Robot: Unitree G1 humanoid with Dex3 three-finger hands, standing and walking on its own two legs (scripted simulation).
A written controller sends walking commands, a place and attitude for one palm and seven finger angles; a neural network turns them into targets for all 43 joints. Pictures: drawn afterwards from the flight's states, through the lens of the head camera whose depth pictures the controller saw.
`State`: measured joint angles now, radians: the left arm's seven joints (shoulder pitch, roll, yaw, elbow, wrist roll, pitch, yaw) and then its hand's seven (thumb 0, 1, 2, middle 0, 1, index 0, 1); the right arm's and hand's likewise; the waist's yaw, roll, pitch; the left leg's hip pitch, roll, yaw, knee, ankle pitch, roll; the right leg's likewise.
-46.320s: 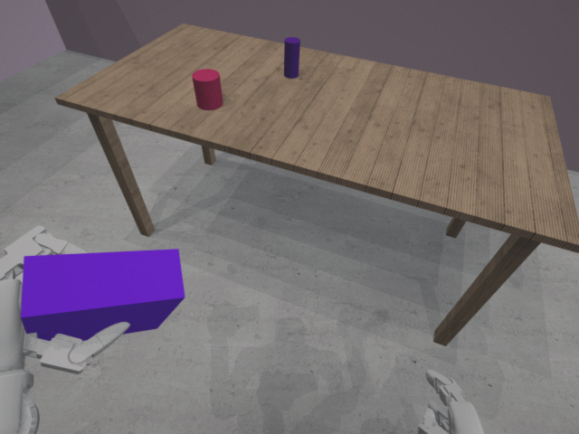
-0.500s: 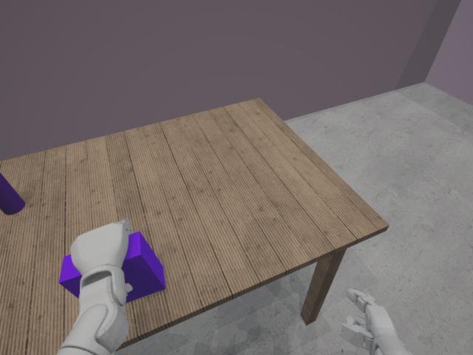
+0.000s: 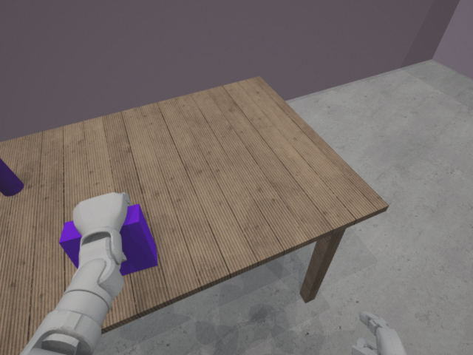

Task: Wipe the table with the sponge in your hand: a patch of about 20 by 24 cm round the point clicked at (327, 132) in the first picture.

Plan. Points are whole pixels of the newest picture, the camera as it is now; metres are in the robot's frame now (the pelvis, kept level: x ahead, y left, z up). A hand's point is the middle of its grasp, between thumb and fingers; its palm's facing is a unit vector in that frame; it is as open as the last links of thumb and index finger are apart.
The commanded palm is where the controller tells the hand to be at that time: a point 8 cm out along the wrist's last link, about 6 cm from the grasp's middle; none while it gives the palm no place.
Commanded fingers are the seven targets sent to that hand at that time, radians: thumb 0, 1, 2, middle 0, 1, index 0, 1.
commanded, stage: wipe forward along the middle lane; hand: left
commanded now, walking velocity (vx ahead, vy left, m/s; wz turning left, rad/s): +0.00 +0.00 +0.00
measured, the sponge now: (117, 252) +0.30 +0.28 -0.04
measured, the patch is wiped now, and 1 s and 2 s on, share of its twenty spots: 1.00 1.00 1.00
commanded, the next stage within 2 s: slide back across to the first lane in 1.14 s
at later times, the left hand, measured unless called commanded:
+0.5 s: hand (109, 210) +0.37 +0.31 +0.01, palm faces -0.15 +0.01 -0.99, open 9.8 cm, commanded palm +0.36 +0.31 +0.04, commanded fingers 0.00 0.10 1.30 -1.20 -1.60 -1.20 -1.60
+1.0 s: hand (105, 192) +0.41 +0.34 +0.01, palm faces -0.16 +0.01 -0.99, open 9.8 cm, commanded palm +0.41 +0.34 +0.04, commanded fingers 0.00 0.10 1.30 -1.20 -1.60 -1.20 -1.60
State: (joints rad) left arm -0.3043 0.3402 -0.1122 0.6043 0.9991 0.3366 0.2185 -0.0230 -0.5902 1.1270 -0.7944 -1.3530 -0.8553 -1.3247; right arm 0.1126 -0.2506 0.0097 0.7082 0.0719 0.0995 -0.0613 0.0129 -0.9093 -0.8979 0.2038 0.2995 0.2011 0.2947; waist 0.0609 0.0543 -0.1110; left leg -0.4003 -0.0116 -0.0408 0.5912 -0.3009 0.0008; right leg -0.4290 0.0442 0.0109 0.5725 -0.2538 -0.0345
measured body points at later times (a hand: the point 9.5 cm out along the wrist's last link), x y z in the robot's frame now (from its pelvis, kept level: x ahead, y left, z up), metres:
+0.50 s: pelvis -0.03 -0.02 -0.02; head +0.03 -0.04 +0.43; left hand +0.37 +0.30 +0.07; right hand +0.07 -0.29 -0.15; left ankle +0.00 +0.12 -0.73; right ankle +0.02 -0.10 -0.73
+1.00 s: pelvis -0.02 -0.01 -0.03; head +0.07 -0.02 +0.41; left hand +0.42 +0.33 +0.07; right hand +0.04 -0.28 -0.16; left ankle +0.00 +0.12 -0.73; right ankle +0.02 -0.10 -0.73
